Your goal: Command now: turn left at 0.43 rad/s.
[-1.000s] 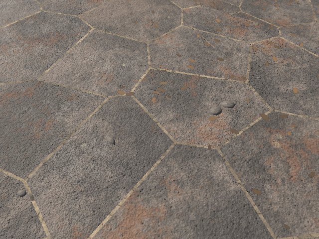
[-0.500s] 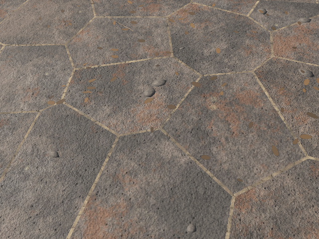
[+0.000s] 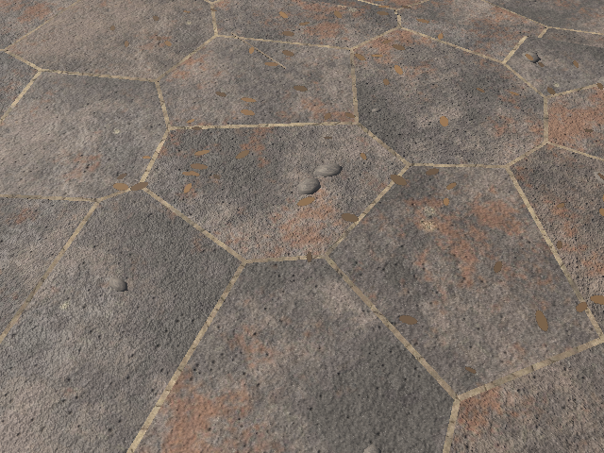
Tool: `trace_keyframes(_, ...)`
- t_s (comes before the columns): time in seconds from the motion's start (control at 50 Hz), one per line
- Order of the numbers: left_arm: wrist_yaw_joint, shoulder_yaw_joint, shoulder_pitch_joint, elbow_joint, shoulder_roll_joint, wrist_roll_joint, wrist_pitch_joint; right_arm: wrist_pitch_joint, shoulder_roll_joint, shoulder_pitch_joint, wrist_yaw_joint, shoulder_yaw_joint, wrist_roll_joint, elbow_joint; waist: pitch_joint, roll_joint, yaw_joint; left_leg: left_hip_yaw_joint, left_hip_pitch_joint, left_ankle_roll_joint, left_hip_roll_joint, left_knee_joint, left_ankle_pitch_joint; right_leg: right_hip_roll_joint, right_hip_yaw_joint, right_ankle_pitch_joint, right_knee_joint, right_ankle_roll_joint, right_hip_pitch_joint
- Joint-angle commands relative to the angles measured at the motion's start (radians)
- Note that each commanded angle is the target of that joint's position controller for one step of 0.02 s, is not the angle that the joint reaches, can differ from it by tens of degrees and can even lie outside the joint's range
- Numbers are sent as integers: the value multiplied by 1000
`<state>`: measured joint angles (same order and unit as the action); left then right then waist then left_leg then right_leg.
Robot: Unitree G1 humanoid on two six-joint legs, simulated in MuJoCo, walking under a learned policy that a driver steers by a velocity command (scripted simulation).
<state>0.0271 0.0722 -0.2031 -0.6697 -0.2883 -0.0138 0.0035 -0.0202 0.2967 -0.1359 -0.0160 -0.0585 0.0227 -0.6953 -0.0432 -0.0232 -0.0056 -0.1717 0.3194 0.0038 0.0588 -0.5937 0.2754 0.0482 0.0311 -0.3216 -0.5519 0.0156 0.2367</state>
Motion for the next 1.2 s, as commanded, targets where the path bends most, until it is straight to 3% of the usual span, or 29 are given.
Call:
trace_keyframes(0.02, -2, 47, -36, 71, -136, -3, -14, 0, 132, 51, -4, -40, 6, 110, 84, 118, -6, -44, 125, -43, -25, -70, -115, -185, 191, 244, 146, 101, -109)
trace_keyframes(0.04, 0, 53, -43, 73, -161, -11, -16, 0, 118, 35, 2, -38, 0, 116, 80, 220, -3, 39, 207, -8, 16, -195, 72, -328, 320, 379, 195, 191, -147)
trace_keyframes(0.06, 8, 47, -29, 90, -149, -14, -21, 0, 135, 37, 7, -48, -6, 119, 87, 244, -14, 71, 271, 18, -8, -428, 345, -455, 406, 537, 209, 284, -155)
trace_keyframes(0.08, 14, 39, -19, 101, -137, -11, -25, -3, 157, 31, 12, -62, -4, 116, 81, 153, -9, 54, 300, 35, -37, -580, 372, -476, 389, 616, 201, 308, -142)
trace_keyframes(0.12, 18, 42, 40, 101, -147, 9, -25, -18, 110, 17, 17, -51, 7, 105, 48, 86, 16, 72, 314, 56, -83, -529, 259, -380, 220, 579, 182, 226, -139)
trace_keyframes(0.18, 21, 54, 26, 89, -175, 8, -4, -22, 67, 57, 32, -29, 7, 133, 72, 151, -20, 162, 224, 77, -91, -367, 177, -309, 70, 612, 169, 197, -145)
trace_keyframes(0.26, 12, 63, 16, 77, -196, 32, 7, -28, 99, 29, 51, -40, 10, 152, 122, 196, -20, 240, 58, 44, -61, -95, 80, -330, 8, 554, 112, 169, -143)
trace_keyframes(0.3, 3, 57, -8, 63, -176, 46, -2, -34, 111, -61, 42, -55, 7, 123, 147, 158, 13, 279, -131, -11, -3, 80, -29, -301, -51, 252, 26, 105, -36)
trace_keyframes(0.32, -4, 42, -40, 53, -123, 26, -9, -30, 158, -147, 32, -77, 14, 105, 162, 34, 37, 163, -312, -60, -50, 135, -46, -245, -129, 40, -156, 42, 132)
trace_keyframes(0.34, -10, 8, 26, 133, -36, -23, -17, -12, 308, -216, 20, -107, 4, 125, 155, -286, 43, -379, -451, -244, -355, 229, 5, -85, -167, -367, -531, -50, 510)
trace_keyframes(0.36, -10, 21, 114, 156, -91, 11, -40, 28, 276, -251, 37, -91, -26, 129, 182, -186, 121, -594, -390, -383, -445, 356, 206, -50, 39, -369, -653, -45, 608)
trace_keyframes(0.38, -18, 33, 125, 151, -139, 45, -50, 52, 207, -212, 38, -65, -28, 117, 94, -133, 87, -514, -341, -348, -428, 391, 354, -96, 55, -269, -662, -23, 638)
trace_keyframes(0.42, -18, 41, 87, 100, -152, 27, -57, 63, 127, -138, 25, -35, -11, 107, 22, -95, 46, -338, -264, -251, -341, 393, 341, -148, 34, -75, -581, -12, 597)
trace_keyframes(0.46, -26, 38, 51, 70, -131, 19, -61, 70, 124, -115, 15, -26, -27, 101, 13, -120, 25, -210, -207, -219, -277, 427, 210, -151, 13, 82, -546, -26, 520)
trace_keyframes(0.5, -33, 30, 39, 46, -111, 27, -64, 88, 121, -142, 10, -23, -37, 84, 20, -80, 30, -125, -231, -214, -272, 445, 76, -153, 9, 188, -508, -36, 524)
trace_keyframes(0.62, -42, 11, 93, 46, -76, 37, -63, 105, 132, -197, 10, -26, -34, 23, -22, -63, 70, 42, -303, -194, -282, 485, -101, -138, 39, 326, -293, -58, 560)
trace_keyframes(0.76, -85, -17, 208, 97, -36, 39, -79, 93, 147, -241, 12, -32, -20, -41, -94, -31, 119, 185, -385, -183, -316, 468, -263, -121, -23, 334, -93, -13, 551)
trace_keyframes(0.8, -100, -21, 230, 119, -35, 40, -84, 84, 161, -247, 9, -36, -12, -54, -89, -38, 114, 211, -420, -171, -325, 420, -391, -103, -61, 269, -54, 17, 520)
trace_keyframes(0.84, -104, -9, 194, 128, -64, 38, -81, 75, 190, -230, 1, -43, -10, -52, -22, -74, 73, 250, -444, -147, -320, 296, -783, -46, -118, 186, -41, 59, 397)
trace_keyframes(0.88, -93, 33, -23, 85, -141, 40, -74, 61, 208, -215, -13, -44, -10, -46, 136, -87, -57, 310, -393, -103, -287, -16, -1079, 36, -155, 188, -2, 117, 75)
trace_keyframes(0.9, -77, 61, -187, 55, -199, 45, -65, 68, 191, -220, -19, -34, -17, -30, 228, -47, -139, 316, -179, -66, -257, -264, -914, -10, -46, 216, 9, 164, -237)
trace_keyframes(0.92, -63, 84, -260, 47, -315, 43, -63, 95, 58, -302, -4, 11, -46, 28, 354, 228, -79, 292, 281, 6, -76, -681, -58, -307, 501, 68, 37, 349, -640)
trace_keyframes(0.94, -62, 60, -287, 63, -244, 38, -70, 136, 97, -251, 13, 12, -35, 23, 497, 178, -119, 67, 405, 2, -5, -830, 285, -396, 823, -16, 200, 405, -717)
trace_keyframes(0.96, -61, 45, -242, 55, -197, 28, -72, 155, 157, -140, 26, -7, 11, 63, 339, 132, -133, 42, 494, -12, -65, -839, 205, -359, 658, 5, 237, 341, -618)
trace_keyframes(0.98, -59, 38, -175, 62, -181, 33, -73, 167, 148, -103, 27, 1, 11, 81, 221, 62, -94, 60, 485, -23, -111, -755, 120, -316, 524, 78, 247, 309, -455)
trace_keyframes(1.0, -57, 31, -108, 74, -162, 34, -70, 169, 140, -92, 22, 0, -12, 80, 143, 9, -47, 73, 444, -17, -144, -662, 76, -274, 436, 166, 264, 287, -306)
trace_keyframes(1.02, -55, 22, -62, 89, -139, 22, -71, 159, 145, -107, 18, -7, -26, 77, 104, 31, -9, 74, 376, -7, -168, -611, 41, -240, 375, 247, 293, 280, -193)
trace_keyframes(1.1, -37, 23, -24, 76, -152, 26, -80, 118, 108, -143, 12, 2, -44, 65, 57, 72, 40, 115, 288, 64, -166, -468, -29, -185, 257, 395, 347, 291, 24)
trace_keyframes(1.2, -18, 32, -91, 37, -180, 38, -66, 128, 57, 76, 19, 25, -34, 113, 31, 100, -47, 137, 186, 86, -90, -58, -341, -112, 197, 263, 312, 213, 86)
